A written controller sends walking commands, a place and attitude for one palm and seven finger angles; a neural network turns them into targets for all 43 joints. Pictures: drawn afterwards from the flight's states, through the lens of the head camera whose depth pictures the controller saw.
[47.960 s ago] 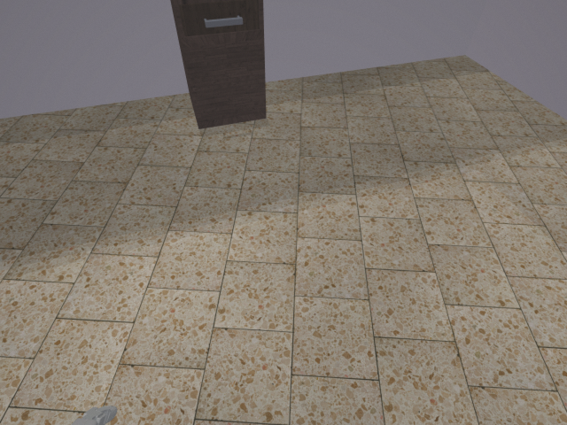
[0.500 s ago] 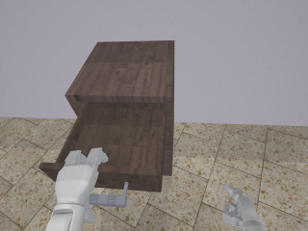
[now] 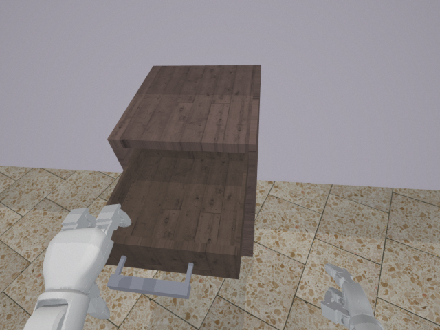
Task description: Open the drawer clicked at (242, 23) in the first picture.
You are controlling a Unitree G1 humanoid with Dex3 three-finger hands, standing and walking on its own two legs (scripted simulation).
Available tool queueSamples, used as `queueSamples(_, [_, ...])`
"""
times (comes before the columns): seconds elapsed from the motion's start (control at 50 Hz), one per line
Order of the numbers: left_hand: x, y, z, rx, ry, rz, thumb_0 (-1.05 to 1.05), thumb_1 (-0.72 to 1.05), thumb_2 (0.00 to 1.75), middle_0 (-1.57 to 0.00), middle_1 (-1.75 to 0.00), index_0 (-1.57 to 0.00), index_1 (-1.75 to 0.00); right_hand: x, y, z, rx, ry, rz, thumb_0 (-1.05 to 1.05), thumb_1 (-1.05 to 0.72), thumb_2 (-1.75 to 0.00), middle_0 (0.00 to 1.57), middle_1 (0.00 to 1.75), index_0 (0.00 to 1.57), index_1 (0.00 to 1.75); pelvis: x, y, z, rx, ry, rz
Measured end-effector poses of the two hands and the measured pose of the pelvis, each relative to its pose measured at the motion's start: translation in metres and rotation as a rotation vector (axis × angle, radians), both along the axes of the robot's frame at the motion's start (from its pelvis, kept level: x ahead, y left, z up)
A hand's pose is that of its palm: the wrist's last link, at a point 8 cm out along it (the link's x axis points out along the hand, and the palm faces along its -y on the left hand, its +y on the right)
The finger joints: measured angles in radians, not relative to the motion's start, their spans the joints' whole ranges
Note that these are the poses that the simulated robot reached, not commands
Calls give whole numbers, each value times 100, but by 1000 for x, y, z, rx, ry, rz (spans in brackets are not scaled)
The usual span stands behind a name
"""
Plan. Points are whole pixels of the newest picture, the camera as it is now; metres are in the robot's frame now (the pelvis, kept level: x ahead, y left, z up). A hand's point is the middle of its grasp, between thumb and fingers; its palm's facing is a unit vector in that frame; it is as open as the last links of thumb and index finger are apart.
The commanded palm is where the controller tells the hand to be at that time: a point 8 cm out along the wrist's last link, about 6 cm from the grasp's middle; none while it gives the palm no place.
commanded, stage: draw the hand back to the body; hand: left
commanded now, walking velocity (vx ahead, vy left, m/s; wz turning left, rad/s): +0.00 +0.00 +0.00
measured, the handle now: (152, 275) +0.25 +0.22 -0.14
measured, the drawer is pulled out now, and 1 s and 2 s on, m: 0.30 0.30 0.30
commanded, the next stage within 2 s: step back with the hand held close in 1.02 s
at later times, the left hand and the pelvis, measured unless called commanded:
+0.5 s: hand (74, 232) +0.20 +0.24 +0.16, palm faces +0.36 -0.85 -0.38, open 11.5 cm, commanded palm +0.14 +0.28 +0.17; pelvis +0.02 +0.01 +0.02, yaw +2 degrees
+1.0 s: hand (51, 232) +0.19 +0.25 +0.18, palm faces +0.42 -0.82 -0.40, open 7.7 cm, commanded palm +0.13 +0.29 +0.19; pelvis +0.01 +0.01 +0.02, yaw +2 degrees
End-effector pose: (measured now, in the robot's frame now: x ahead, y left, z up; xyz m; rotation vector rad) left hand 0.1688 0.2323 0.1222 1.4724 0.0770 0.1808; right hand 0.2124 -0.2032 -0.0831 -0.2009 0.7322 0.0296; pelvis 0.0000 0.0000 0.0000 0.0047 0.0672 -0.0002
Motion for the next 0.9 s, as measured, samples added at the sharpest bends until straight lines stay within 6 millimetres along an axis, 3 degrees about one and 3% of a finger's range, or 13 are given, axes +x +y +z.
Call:
queueSamples(0.04, [-1,4,5,1,-11,5,0,-49,30,-32,-120,-32,-120,1,3,1,0,-1,4,2,-91,-90,20,30,20,30,1,2,1,-2,-3,2])
queueSamples(0.1, [-2,12,7,-530,-93,71,0,-48,30,-32,-119,-32,-120,0,8,9,8,-59,-17,2,-91,-90,20,30,20,30,1,3,3,-4,-47,13])
queueSamples(0.14, [-3,14,4,-782,-141,88,0,-46,31,-32,-118,-32,-118,-3,11,17,-3,-100,-27,2,-91,-90,20,30,20,30,4,3,4,-5,-70,19])
queueSamples(0.22, [-2,15,13,-1002,-236,57,0,-39,34,-31,-113,-31,-113,-8,16,28,-32,-152,-22,2,-91,-90,20,30,20,30,11,3,8,-11,-100,36])
queueSamples(0.36, [-4,32,43,-1018,-342,3,0,-19,43,-30,-100,-29,-100,-13,16,29,-43,-147,-16,2,-90,-90,20,30,21,30,17,7,13,-15,-114,42])
queueSamples(0.58, [-12,49,56,-985,-378,10,0,18,59,-27,-76,-26,-76,-11,12,32,-63,-132,-23,2,-90,-90,20,30,21,30,16,11,18,-17,-106,37])
queueSamples(0.76, [-21,62,82,-909,-479,-8,1,49,72,-24,-56,-24,-56,-6,16,37,-48,-160,-18,2,-90,-90,20,30,21,30,14,12,19,-17,-119,38])
queueSamples(0.9, [-22,61,76,-943,-477,12,1,72,82,-22,-41,-22,-41,-8,18,36,-37,-153,-10,2,-90,-90,20,30,21,30,9,10,20,-16,-121,37])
